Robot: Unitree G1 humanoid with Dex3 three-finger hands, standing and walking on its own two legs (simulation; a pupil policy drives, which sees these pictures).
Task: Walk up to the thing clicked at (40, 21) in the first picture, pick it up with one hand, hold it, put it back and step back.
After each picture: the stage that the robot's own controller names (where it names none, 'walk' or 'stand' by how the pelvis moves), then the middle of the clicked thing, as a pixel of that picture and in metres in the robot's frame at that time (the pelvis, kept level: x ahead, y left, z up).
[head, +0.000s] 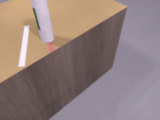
stand; (43, 19) +0.69 +0.22 +0.04
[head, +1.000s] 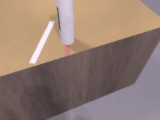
rise first; (65, 20) +0.63 +0.15 +0.05
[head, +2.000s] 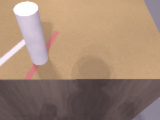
rise first; (34, 38) +0.45 +0.25 +0.06
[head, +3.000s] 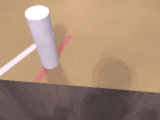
stand; (44, 41) +0.46 +0.16 +0.07
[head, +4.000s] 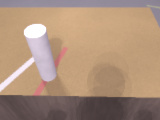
stand; (43, 56) +0.44 +0.18 +0.04
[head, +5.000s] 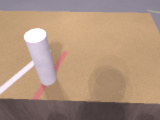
stand; (42, 60) +0.43 +0.18 +0.04
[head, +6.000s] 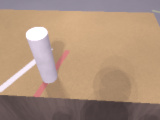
stand; (44, 58) +0.44 +0.18 +0.04
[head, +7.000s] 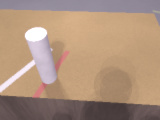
stand; (43, 59) +0.44 +0.18 +0.04
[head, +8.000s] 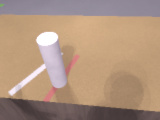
rise first; (54, 63) +0.42 +0.16 +0.04
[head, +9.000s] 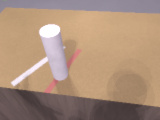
go down; (56, 55) +0.45 +0.16 +0.04
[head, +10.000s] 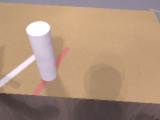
go down; (44, 55) +0.44 +0.15 +0.05
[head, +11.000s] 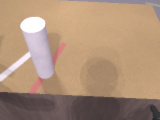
go down; (40, 52) +0.45 +0.15 +0.06
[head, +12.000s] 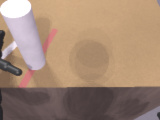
close in; (28, 40) +0.44 +0.16 +0.09
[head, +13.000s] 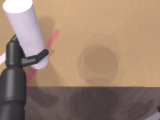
close; (30, 38) +0.45 +0.16 +0.10
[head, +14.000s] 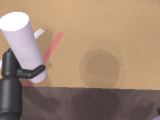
lift; (28, 53) +0.40 +0.17 +0.09
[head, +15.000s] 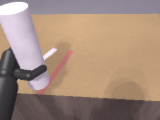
lift; (28, 52) +0.33 +0.17 +0.20
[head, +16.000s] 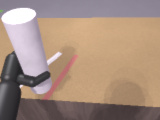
hold; (32, 57) +0.32 +0.16 +0.20
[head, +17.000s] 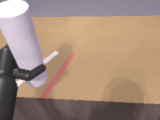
hold; (26, 51) +0.32 +0.16 +0.21
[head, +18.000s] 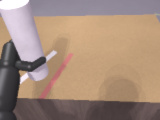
crouch; (28, 44) +0.37 +0.17 +0.20
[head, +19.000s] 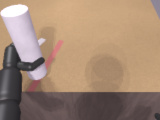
lower; (28, 47) +0.42 +0.17 +0.11
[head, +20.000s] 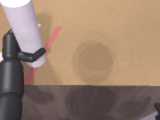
lower; (28, 35) +0.45 +0.16 +0.11
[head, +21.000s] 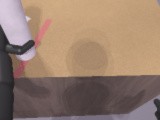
lower; (16, 27) +0.48 +0.17 +0.11
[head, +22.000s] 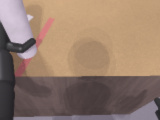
lower; (17, 25) +0.48 +0.17 +0.11
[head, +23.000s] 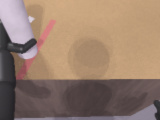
rest; (18, 25) +0.48 +0.17 +0.11
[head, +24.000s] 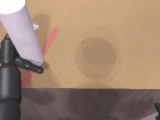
withdraw; (24, 38) +0.44 +0.17 +0.10
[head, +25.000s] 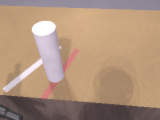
sink last; (50, 55) +0.42 +0.15 +0.07
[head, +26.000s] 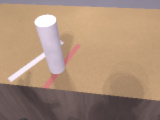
stand; (52, 48) +0.47 +0.16 +0.07
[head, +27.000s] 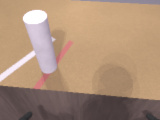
stand; (43, 46) +0.45 +0.17 +0.08
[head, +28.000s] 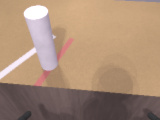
stand; (43, 42) +0.46 +0.17 +0.09
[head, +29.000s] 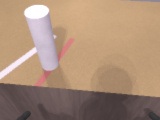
stand; (44, 42) +0.45 +0.17 +0.10
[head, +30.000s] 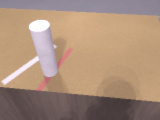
stand; (45, 51) +0.47 +0.18 +0.05
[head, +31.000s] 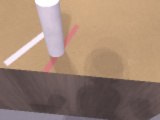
walk; (52, 29) +0.50 +0.13 +0.07
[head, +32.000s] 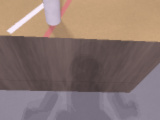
walk; out of the picture +0.66 +0.17 +0.06
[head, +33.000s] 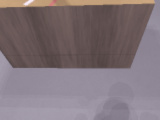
walk; out of the picture +0.99 +0.26 +0.06
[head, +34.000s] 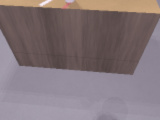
stand; out of the picture +1.05 +0.13 +0.05
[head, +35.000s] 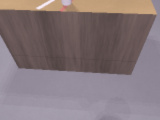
stand; out of the picture +1.06 +0.14 +0.04
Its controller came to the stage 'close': yes
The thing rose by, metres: 0.19
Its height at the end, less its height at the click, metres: +0.00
